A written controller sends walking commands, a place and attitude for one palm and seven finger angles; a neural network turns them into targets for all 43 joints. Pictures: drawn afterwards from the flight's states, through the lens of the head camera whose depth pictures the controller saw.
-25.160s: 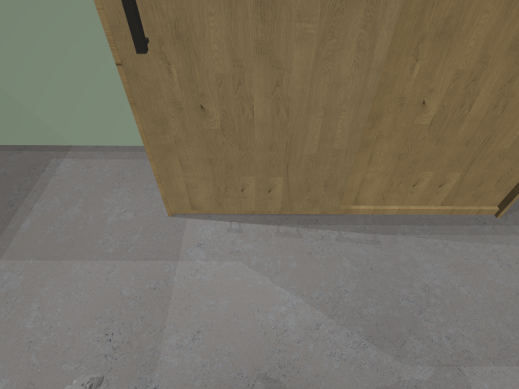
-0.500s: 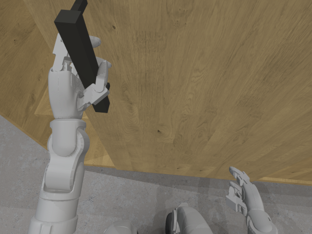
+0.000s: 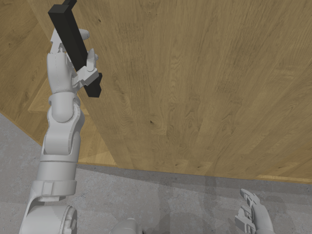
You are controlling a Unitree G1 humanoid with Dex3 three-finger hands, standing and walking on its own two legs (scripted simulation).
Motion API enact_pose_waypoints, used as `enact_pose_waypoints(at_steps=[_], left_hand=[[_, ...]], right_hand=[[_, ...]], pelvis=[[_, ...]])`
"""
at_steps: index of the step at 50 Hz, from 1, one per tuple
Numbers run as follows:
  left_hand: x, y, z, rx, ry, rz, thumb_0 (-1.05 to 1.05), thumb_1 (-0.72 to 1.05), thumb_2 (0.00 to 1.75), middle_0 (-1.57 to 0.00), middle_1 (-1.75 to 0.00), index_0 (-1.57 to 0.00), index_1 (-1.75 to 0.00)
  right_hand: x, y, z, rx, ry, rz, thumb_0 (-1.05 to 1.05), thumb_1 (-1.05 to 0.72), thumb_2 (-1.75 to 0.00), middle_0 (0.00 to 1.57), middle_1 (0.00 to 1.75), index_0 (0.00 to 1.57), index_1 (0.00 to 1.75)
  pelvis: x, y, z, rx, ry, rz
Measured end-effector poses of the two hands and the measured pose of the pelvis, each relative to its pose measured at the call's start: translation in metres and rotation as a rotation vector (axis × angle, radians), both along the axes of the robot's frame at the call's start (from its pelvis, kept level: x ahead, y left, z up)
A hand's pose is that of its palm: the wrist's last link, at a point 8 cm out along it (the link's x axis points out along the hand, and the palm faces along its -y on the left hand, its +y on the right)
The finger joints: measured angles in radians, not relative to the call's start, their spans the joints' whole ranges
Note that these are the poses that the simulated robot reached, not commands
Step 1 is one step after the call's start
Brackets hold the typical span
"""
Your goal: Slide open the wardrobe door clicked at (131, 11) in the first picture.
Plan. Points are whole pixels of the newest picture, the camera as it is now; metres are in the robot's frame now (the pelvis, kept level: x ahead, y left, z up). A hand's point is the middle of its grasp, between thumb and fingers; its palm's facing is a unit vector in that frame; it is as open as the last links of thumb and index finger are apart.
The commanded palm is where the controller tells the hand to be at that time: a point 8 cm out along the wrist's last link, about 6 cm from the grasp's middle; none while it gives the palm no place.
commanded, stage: step sideways, sliding the door along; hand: left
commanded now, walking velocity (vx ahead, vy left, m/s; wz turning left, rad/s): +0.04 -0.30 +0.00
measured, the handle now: (84, 52) +0.45 +0.21 +0.20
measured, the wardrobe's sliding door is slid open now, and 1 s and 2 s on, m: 0.35 0.49 0.49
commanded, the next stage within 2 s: stop walking and hold the door there in 1.16 s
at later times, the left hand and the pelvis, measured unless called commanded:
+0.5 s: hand (137, 70) +0.41 +0.08 +0.19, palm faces +0.36 -0.93 -0.12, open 6.6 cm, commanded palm +0.37 +0.06 +0.19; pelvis +0.02 -0.12 +0.00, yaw +3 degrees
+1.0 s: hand (157, 70) +0.41 +0.04 +0.19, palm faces +0.51 -0.85 -0.11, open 7.1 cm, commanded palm +0.37 +0.01 +0.19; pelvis +0.05 -0.24 +0.00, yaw +3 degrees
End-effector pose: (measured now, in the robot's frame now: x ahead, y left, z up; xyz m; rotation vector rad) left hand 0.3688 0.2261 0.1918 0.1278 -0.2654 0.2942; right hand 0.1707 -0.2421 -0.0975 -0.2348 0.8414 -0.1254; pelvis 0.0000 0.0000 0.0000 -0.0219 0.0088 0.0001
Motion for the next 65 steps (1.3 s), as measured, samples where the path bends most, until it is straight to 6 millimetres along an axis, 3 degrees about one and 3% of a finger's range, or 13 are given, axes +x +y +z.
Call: enact_pose_waypoints(at_steps=[3,8,15,20,23,29,34,39,44,49,52,58,65], left_hand=[[0.000,-0.009,-0.001,-0.009,-0.015,-0.046,-0.05,0.69,0.77,-0.45,-1.40,-0.23,-1.32],[0.001,-0.027,-0.001,-0.012,0.002,-0.070,-0.06,0.70,0.77,-0.45,-1.40,-0.24,-1.33],[0.000,-0.053,0.001,0.001,0.019,-0.049,-0.06,0.70,0.78,-0.46,-1.40,-0.25,-1.36],[0.000,-0.075,0.001,0.045,0.012,0.031,-0.08,0.67,0.80,-0.46,-1.40,-0.24,-1.34],[-0.001,-0.089,0.000,0.047,0.013,0.064,-0.09,0.65,0.81,-0.45,-1.40,-0.22,-1.33],[0.000,-0.114,-0.002,0.007,-0.026,0.010,-0.06,0.67,0.79,-0.45,-1.40,-0.21,-1.33],[0.000,-0.134,-0.003,-0.006,-0.036,-0.048,-0.05,0.70,0.77,-0.45,-1.40,-0.19,-1.31],[0.000,-0.137,-0.002,0.002,-0.020,-0.009,-0.06,0.68,0.78,-0.46,-1.40,-0.21,-1.32],[-0.001,-0.141,0.000,0.026,-0.004,0.070,-0.07,0.66,0.81,-0.46,-1.40,-0.21,-1.32],[-0.002,-0.146,-0.001,0.031,-0.018,0.204,-0.09,0.61,0.82,-0.46,-1.40,-0.19,-1.31],[-0.003,-0.150,-0.001,0.031,-0.018,0.257,-0.09,0.62,0.82,-0.46,-1.40,-0.14,-1.34],[-0.003,-0.150,-0.004,0.022,-0.056,0.249,-0.08,0.64,0.79,-0.46,-1.40,-0.10,-1.31],[-0.005,-0.151,-0.003,0.023,-0.037,0.263,-0.08,0.65,0.77,-0.46,-1.40,-0.12,-1.26]], right_hand=[[0.004,-0.007,0.003,-0.018,0.000,0.005,0.01,-0.91,-0.90,0.20,0.30,0.20,0.30],[0.009,-0.005,0.018,0.027,0.022,0.066,0.01,-0.91,-0.90,0.20,0.30,0.20,0.30],[0.024,-0.014,0.019,0.100,-0.001,0.141,0.01,-0.90,-0.90,0.20,0.30,0.20,0.30],[0.046,-0.042,-0.001,0.156,-0.043,0.173,0.01,-0.90,-0.90,0.20,0.30,0.20,0.30],[0.057,-0.066,-0.009,0.136,-0.055,0.137,0.01,-0.90,-0.90,0.20,0.30,0.21,0.30],[0.057,-0.103,0.001,0.013,-0.024,0.093,0.01,-0.90,-0.90,0.20,0.30,0.20,0.30],[0.053,-0.112,0.019,0.020,0.008,0.147,0.01,-0.91,-0.90,0.20,0.30,0.20,0.30],[0.057,-0.116,0.033,0.053,-0.017,0.194,0.01,-0.90,-0.90,0.20,0.30,0.20,0.30],[0.073,-0.126,0.031,0.106,-0.063,0.231,0.01,-0.90,-0.90,0.20,0.30,0.20,0.30],[0.097,-0.154,0.012,0.160,-0.117,0.248,0.01,-0.90,-0.90,0.20,0.30,0.20,0.30],[0.106,-0.178,0.004,0.129,-0.119,0.193,0.01,-0.90,-0.90,0.20,0.30,0.21,0.30],[0.094,-0.214,0.009,0.014,-0.041,0.125,0.01,-0.91,-0.90,0.20,0.30,0.20,0.30],[0.073,-0.222,0.032,0.020,0.028,0.179,0.01,-0.91,-0.90,0.20,0.30,0.20,0.30]], pelvis=[[-0.001,-0.005,-0.004,-0.021,-0.018,-0.013],[-0.001,-0.026,0.011,-0.048,-0.034,-0.018],[0.004,-0.068,0.016,-0.067,-0.041,-0.007],[0.016,-0.111,-0.003,-0.019,-0.035,0.019],[0.017,-0.120,-0.005,-0.013,-0.013,0.042],[0.021,-0.123,0.003,-0.020,0.004,0.062],[0.022,-0.138,0.014,-0.051,-0.020,0.043],[0.026,-0.162,0.023,-0.080,-0.028,0.032],[0.034,-0.195,0.021,-0.080,-0.042,0.030],[0.047,-0.235,-0.001,-0.029,-0.034,0.047],[0.047,-0.239,-0.001,-0.016,-0.002,0.049],[0.050,-0.236,0.004,-0.034,-0.002,0.039],[0.056,-0.255,0.025,-0.091,-0.040,0.021]])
